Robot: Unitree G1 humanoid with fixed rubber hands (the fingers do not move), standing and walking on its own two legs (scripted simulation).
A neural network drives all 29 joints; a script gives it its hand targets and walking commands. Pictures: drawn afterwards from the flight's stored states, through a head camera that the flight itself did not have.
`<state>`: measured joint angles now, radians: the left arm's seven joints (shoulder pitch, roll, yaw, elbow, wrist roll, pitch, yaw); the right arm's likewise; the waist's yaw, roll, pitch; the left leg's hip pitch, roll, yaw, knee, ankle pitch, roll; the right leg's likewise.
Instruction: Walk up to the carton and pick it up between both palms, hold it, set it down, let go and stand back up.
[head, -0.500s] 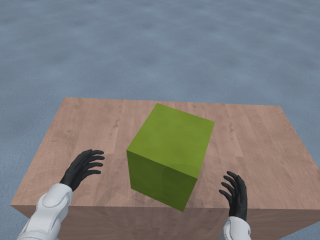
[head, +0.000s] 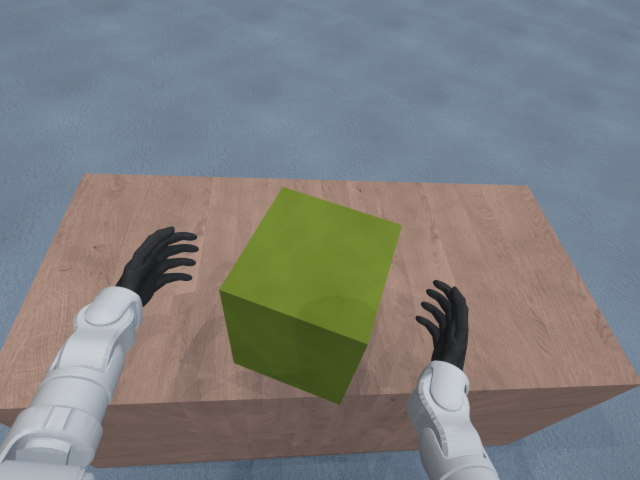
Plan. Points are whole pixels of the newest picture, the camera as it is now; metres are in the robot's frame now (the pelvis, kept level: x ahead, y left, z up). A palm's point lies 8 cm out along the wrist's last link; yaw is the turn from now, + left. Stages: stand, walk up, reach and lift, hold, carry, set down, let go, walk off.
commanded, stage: reach and lift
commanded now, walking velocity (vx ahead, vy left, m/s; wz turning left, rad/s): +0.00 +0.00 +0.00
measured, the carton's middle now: (312, 299) +0.41 -0.02 -0.10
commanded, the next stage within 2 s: none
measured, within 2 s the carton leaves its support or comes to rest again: neither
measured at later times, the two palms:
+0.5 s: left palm (177, 226) +0.44 +0.17 +0.06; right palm (456, 302) +0.32 -0.19 +0.05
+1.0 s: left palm (197, 204) +0.47 +0.14 +0.07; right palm (446, 272) +0.37 -0.19 +0.05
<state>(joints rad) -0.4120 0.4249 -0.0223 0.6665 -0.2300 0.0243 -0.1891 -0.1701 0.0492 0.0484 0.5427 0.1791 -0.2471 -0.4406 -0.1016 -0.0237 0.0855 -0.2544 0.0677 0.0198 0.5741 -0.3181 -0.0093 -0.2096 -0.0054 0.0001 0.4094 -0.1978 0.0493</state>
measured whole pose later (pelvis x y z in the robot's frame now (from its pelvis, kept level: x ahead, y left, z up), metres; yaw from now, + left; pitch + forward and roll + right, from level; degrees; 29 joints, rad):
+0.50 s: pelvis +0.00 +0.01 +0.00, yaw -1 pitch +7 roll -3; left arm -0.76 0.38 -0.07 1.05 -0.25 0.00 -0.13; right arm -0.50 0.00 -0.04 0.78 0.21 -0.11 -0.36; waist -0.18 0.00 -0.04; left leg -0.39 0.05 0.04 0.57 -0.29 0.01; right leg -0.34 -0.03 0.02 0.39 -0.16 0.07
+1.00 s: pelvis -0.01 +0.00 -0.01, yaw +0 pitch +15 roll -3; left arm -1.07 0.37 -0.07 1.50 -0.19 -0.15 -0.11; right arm -0.82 0.02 -0.10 1.16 0.18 -0.18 -0.33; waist -0.22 0.00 -0.15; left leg -0.61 0.05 0.01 0.64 -0.30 0.00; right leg -0.56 -0.02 -0.01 0.49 -0.19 0.06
